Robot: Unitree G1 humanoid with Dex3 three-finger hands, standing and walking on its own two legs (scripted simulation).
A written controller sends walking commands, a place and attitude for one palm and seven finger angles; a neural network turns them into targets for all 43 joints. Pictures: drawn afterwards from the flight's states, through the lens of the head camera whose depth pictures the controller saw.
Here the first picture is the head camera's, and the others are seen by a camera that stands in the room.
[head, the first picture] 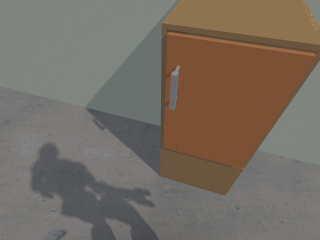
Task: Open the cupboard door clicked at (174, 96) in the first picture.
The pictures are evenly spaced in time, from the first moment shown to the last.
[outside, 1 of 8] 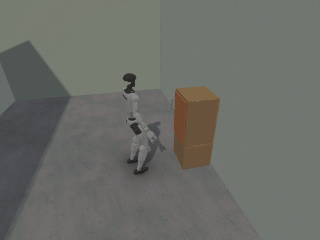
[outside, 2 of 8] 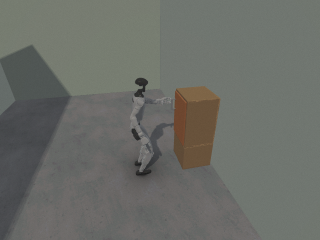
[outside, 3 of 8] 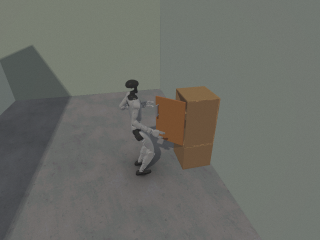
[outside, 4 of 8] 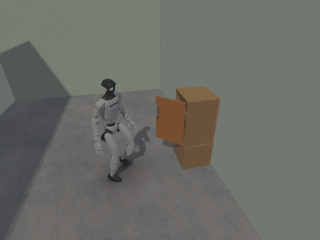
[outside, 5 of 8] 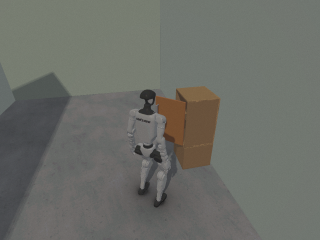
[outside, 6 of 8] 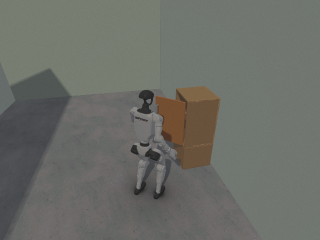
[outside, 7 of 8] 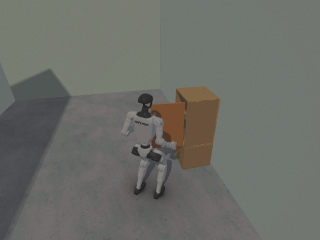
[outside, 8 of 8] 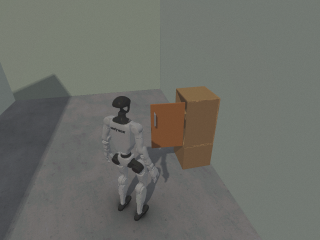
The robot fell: no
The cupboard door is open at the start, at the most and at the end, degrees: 0 85 84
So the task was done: yes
